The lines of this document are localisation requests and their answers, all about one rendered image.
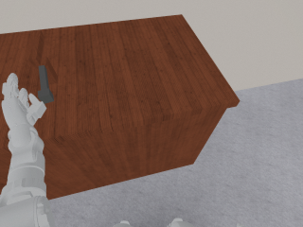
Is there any robot shin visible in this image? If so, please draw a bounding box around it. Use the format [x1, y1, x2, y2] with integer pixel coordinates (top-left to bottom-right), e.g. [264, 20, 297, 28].
[120, 220, 130, 225]
[171, 218, 183, 224]

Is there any left robot forearm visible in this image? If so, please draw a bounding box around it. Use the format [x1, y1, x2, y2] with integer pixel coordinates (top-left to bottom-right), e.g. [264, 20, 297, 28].
[0, 124, 46, 208]

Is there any robot left shin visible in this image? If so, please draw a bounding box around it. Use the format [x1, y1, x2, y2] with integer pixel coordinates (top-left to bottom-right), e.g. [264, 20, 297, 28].
[120, 220, 130, 225]

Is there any robot right shin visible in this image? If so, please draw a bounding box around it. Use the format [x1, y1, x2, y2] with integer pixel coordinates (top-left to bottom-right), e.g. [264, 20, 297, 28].
[171, 218, 183, 224]

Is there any robot left hand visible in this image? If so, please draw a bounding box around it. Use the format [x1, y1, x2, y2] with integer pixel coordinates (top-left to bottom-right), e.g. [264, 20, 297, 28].
[1, 73, 46, 130]

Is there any counter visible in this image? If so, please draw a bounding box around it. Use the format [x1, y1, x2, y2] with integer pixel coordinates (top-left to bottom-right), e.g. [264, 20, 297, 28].
[0, 14, 240, 200]

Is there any tap lever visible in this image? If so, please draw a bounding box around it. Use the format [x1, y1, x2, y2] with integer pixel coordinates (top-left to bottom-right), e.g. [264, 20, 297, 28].
[38, 65, 54, 104]

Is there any left robot upper arm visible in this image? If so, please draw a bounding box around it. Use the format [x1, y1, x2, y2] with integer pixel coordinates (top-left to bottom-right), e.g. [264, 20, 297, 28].
[0, 196, 55, 227]

